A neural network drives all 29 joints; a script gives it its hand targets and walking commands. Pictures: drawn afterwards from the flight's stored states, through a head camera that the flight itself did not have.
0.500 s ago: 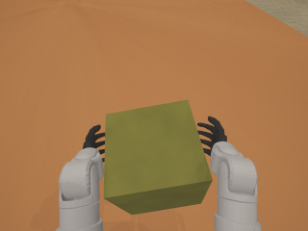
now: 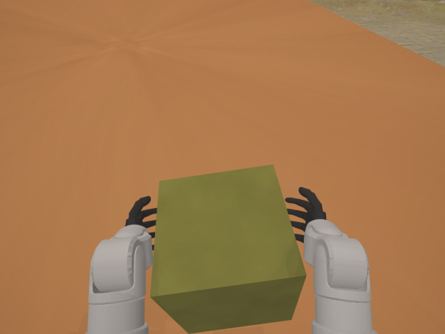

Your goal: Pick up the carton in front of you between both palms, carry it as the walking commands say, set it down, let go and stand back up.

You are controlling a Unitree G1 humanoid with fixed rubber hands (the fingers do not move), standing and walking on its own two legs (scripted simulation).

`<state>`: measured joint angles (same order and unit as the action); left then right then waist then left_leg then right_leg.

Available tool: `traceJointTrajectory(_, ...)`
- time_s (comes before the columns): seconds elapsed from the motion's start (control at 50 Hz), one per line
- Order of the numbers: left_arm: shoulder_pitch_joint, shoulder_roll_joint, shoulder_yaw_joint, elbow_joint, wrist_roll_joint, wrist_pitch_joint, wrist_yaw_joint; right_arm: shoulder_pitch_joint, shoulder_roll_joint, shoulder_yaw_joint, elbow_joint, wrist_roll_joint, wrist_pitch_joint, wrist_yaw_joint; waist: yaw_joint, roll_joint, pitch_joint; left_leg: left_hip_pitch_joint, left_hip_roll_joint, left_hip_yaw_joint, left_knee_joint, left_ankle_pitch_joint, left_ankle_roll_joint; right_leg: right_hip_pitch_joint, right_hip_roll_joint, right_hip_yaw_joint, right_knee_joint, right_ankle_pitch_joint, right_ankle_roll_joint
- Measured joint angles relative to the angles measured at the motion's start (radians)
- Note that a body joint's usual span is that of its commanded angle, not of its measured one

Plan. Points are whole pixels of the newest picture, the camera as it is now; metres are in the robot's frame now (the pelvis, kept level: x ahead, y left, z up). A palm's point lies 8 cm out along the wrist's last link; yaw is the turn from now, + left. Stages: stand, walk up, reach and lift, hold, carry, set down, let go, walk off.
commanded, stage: carry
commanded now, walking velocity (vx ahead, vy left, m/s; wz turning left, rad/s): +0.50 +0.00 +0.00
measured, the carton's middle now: (228, 253) +0.29 -0.01 +0.01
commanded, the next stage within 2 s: none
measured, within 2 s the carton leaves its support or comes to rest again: neither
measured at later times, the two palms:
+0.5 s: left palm (158, 137) +0.59 +0.16 +0.08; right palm (273, 133) +0.58 -0.13 +0.09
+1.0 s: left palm (173, 98) +0.78 +0.15 +0.09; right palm (267, 95) +0.79 -0.14 +0.10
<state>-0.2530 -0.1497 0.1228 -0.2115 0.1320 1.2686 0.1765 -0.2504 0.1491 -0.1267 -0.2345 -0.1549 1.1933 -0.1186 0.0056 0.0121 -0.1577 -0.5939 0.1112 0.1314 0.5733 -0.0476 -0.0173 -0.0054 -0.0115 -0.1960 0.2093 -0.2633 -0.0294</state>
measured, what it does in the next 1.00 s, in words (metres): walks ahead: left foot, then right foot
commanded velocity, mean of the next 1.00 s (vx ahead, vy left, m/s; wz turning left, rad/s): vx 0.19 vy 0.00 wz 0.00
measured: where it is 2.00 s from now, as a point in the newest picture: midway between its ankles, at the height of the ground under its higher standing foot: (220, 311)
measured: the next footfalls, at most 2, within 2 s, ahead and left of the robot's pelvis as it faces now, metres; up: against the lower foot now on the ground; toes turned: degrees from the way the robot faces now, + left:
left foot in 0.10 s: +0.25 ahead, +0.12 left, +0.00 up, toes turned +10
right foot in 0.58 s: +0.54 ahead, -0.09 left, +0.00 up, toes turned +11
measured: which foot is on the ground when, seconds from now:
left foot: up 0.00-0.08, down 0.10-0.60, up 0.62-0.80, down 0.82-1.00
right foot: down 0.00-0.12, up 0.14-0.56, down 0.58-1.00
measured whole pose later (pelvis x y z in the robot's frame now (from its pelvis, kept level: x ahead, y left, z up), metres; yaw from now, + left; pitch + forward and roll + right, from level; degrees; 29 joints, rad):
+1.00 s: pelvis +0.51 +0.00 -0.01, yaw +0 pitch +3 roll +0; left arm -0.27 -0.15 0.15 -0.19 0.14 1.25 0.18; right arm -0.28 0.16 -0.13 -0.19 -0.16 1.20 -0.12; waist 0.00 0.00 -0.14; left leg -0.22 0.06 0.14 0.49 -0.31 -0.01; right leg -0.28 -0.05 -0.22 0.49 -0.26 -0.03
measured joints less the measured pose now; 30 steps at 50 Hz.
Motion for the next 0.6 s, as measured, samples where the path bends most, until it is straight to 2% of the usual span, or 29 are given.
traceJointTrajectory(0.06,-0.004,-0.001,-0.001,0.011,0.009,0.006,-0.005,0.002,-0.001,-0.004,0.007,0.0,0.005,0.0,0.004,-0.005,-0.012,0.057,-0.024,0.037,-0.075,-0.01,0.02,0.058,-0.011,0.008,0.026,-0.078,0.03)
traceJointTrajectory(0.1,-0.005,-0.001,0.002,0.017,0.012,0.009,-0.005,-0.005,0.001,-0.006,0.023,0.0,0.005,0.002,0.009,-0.015,-0.012,0.123,-0.048,0.076,-0.135,-0.029,0.041,0.069,-0.033,0.018,0.118,-0.165,0.053)
traceJointTrajectory(0.12,-0.005,0.007,0.006,0.023,0.012,0.006,-0.005,-0.011,0.003,-0.001,0.046,-0.002,-0.004,0.003,0.005,-0.038,-0.009,0.132,-0.063,0.091,-0.118,0.001,0.067,0.04,-0.064,0.021,0.226,-0.216,0.059)
traceJointTrajectory(0.14,-0.002,0.015,0.011,0.033,0.008,0.0,0.0,-0.018,0.005,0.007,0.078,-0.008,-0.015,0.005,-0.001,-0.053,-0.002,0.129,-0.069,0.103,-0.077,-0.023,0.087,-0.024,-0.088,0.039,0.387,-0.211,0.056)
traceJointTrajectory(0.16,0.001,0.023,0.016,0.044,0.005,-0.004,0.001,-0.024,0.006,0.013,0.108,-0.011,-0.022,0.005,-0.007,-0.052,0.008,0.134,-0.067,0.108,-0.054,-0.058,0.097,-0.106,-0.086,0.078,0.564,-0.202,0.053)
traceJointTrajectory(0.2,0.005,0.025,0.02,0.063,0.0,-0.005,0.004,-0.019,0.005,0.017,0.132,-0.01,-0.026,0.001,-0.012,-0.039,0.035,0.171,-0.062,0.108,-0.072,-0.099,0.099,-0.269,-0.064,0.125,0.836,-0.178,0.035)
traceJointTrajectory(0.24,0.013,0.012,0.018,0.067,0.002,-0.01,0.009,0.003,0.0,0.014,0.12,-0.003,-0.028,0.001,-0.014,-0.032,0.059,0.223,-0.063,0.104,-0.126,-0.099,0.085,-0.395,-0.063,0.131,0.923,-0.119,0.024)
traceJointTrajectory(0.3,0.029,0.005,-0.003,0.047,0.006,-0.029,0.011,0.029,-0.005,0.012,0.083,0.013,-0.041,-0.001,-0.022,-0.029,0.084,0.303,-0.069,0.095,-0.204,-0.108,0.084,-0.521,-0.08,0.124,0.848,-0.04,0.026)
traceJointTrajectory(0.42,0.045,0.009,-0.027,-0.01,0.004,-0.055,0.01,0.05,-0.009,0.023,0.022,0.039,-0.06,-0.017,-0.023,-0.025,0.078,0.465,-0.075,0.079,-0.319,-0.154,0.059,-0.619,-0.104,0.093,0.551,0.108,0.05)
traceJointTrajectory(0.5,0.04,0.008,-0.021,-0.067,-0.001,-0.046,0.01,0.03,-0.005,0.028,-0.022,0.037,-0.046,-0.017,-0.012,-0.025,0.072,0.566,-0.071,0.078,-0.325,-0.232,0.026,-0.59,-0.082,0.051,0.373,0.218,0.045)
traceJointTrajectory(0.56,0.023,0.005,-0.01,-0.09,-0.006,-0.03,0.013,0.007,-0.001,0.025,-0.04,0.024,-0.028,-0.008,-0.009,-0.021,0.067,0.614,-0.057,0.073,-0.236,-0.34,-0.009,-0.497,-0.048,-0.004,0.229,0.332,0.037)
traceJointTrajectory(0.58,0.012,0.003,-0.007,-0.087,-0.006,-0.026,0.014,0.0,0.0,0.019,-0.043,0.019,-0.022,-0.006,-0.01,-0.022,0.062,0.61,-0.05,0.073,-0.165,-0.386,-0.021,-0.451,-0.044,-0.023,0.193,0.331,0.009)
traceJointTrajectory(0.6,-0.002,0.0,-0.006,-0.07,-0.005,-0.032,0.015,-0.014,-0.001,0.006,-0.037,0.018,-0.019,-0.004,-0.004,0.004,0.064,0.574,-0.022,0.063,-0.058,-0.401,-0.027,-0.443,-0.029,-0.037,0.214,0.262,-0.033)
